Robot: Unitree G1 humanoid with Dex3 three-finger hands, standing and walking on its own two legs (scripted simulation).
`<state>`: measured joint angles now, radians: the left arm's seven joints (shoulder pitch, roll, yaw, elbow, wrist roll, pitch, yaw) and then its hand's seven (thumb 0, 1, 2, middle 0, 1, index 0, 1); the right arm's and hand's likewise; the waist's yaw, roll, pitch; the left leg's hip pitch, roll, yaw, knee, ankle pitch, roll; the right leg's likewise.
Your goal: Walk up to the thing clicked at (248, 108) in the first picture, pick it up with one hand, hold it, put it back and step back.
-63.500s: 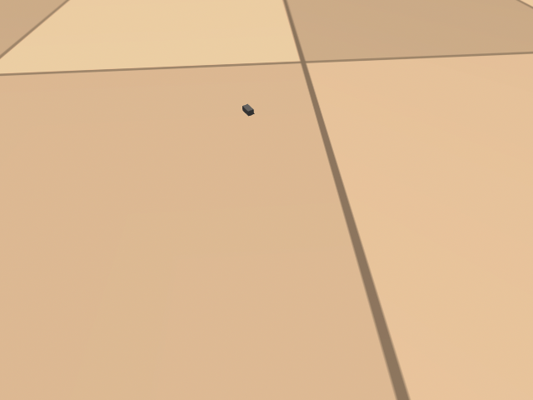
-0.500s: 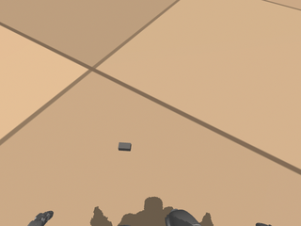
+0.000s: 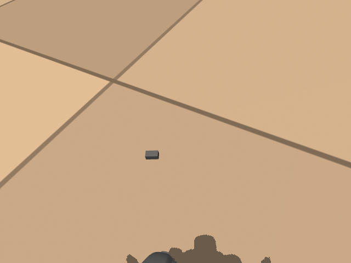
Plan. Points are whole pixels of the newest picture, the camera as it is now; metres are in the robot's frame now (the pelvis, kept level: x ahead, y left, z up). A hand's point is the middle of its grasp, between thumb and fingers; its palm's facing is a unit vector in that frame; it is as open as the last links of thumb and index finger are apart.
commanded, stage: step back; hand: left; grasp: from above
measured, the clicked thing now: (152, 154) +0.83 +0.25 -0.74
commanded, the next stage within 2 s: stand in 1.66 s
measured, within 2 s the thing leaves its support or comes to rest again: neither
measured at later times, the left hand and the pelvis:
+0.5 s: hand out of the picture -0.09 +0.24 -0.15, palm faces -0.02 -0.91 -0.41, open 7.4 cm; pelvis -0.18 -0.04 -0.01, yaw +0 degrees
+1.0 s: hand out of the picture -0.24 +0.25 -0.15, palm faces +0.09 -0.91 -0.40, open 7.4 cm; pelvis -0.26 -0.04 +0.00, yaw +4 degrees
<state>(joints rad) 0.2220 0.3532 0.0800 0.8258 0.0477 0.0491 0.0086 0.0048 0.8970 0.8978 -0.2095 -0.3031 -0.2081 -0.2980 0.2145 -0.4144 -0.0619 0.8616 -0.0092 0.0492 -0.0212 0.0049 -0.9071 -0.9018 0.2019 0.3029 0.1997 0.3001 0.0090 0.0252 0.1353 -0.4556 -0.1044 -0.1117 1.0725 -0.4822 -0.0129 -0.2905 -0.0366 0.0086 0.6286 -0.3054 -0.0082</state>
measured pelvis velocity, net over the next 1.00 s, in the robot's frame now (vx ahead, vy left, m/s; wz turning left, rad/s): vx -0.26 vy -0.04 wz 0.06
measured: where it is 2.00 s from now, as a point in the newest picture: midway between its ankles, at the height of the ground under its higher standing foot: outside the picture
